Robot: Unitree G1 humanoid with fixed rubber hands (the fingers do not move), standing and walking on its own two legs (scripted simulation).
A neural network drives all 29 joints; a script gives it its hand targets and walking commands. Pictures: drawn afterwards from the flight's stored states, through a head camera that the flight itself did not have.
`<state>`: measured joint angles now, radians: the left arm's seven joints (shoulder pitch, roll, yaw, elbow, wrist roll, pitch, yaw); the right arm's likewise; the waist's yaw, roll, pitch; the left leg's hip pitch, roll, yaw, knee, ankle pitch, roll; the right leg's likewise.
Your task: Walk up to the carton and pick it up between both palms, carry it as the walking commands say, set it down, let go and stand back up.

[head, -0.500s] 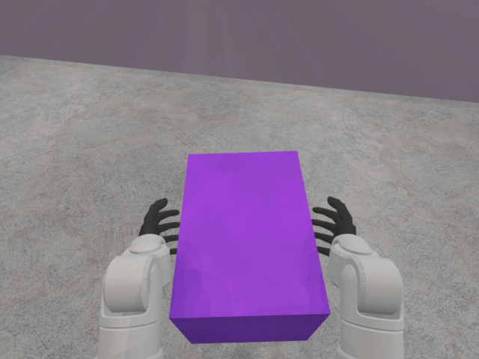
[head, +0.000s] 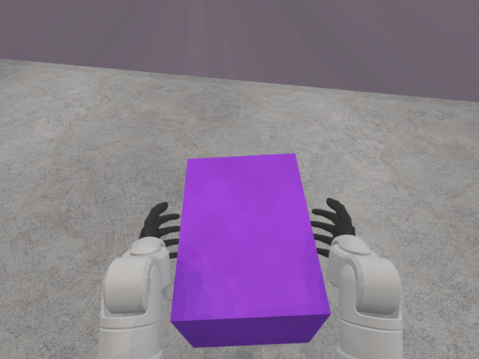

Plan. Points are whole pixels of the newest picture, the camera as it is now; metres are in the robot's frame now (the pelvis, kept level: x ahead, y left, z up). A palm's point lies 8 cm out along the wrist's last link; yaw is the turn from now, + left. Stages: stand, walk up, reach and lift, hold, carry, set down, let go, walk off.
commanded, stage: carry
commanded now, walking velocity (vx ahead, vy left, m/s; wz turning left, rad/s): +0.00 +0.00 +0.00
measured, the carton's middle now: (246, 247) +0.34 -0.01 +0.02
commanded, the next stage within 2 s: hold in 0.12 s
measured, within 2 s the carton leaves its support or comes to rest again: neither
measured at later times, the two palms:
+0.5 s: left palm (161, 278) +0.26 +0.13 +0.06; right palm (348, 285) +0.24 -0.16 +0.06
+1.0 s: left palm (157, 260) +0.28 +0.14 +0.07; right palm (341, 279) +0.25 -0.15 +0.07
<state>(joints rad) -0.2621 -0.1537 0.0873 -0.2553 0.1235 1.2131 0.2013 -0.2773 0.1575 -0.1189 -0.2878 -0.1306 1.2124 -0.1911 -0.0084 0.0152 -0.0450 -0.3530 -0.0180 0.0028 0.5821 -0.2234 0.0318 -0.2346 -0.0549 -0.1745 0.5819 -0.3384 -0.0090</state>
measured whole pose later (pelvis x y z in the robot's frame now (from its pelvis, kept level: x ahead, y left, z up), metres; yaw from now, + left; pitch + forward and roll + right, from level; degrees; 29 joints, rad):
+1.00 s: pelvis -0.05 +0.02 +0.01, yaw -3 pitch -5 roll -1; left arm -0.55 -0.20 0.43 0.56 0.36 0.67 0.06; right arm -0.47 0.18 -0.42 0.50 -0.44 0.65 0.01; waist -0.02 -0.02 -0.03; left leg -0.27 -0.04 0.00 0.43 -0.10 0.03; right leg -0.19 -0.01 -0.03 0.48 -0.23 -0.02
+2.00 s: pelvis -0.05 +0.01 -0.04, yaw -4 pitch +18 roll +0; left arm -0.53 -0.20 0.40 0.61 0.34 0.13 0.15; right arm -0.51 0.16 -0.43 0.60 -0.34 0.11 -0.05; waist -0.02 -0.01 0.06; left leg -0.91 -0.04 0.01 0.79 -0.20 0.03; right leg -0.85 0.00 -0.01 0.87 -0.34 -0.01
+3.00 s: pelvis -0.08 +0.01 -0.19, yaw -5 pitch +38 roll -1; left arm -0.91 -0.15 0.48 0.61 0.26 0.26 0.20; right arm -0.91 0.04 -0.43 0.61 -0.23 0.25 -0.09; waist -0.02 0.01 -0.05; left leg -1.76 -0.04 0.01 1.46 -0.37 0.02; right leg -1.68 0.02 -0.01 1.54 -0.53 -0.01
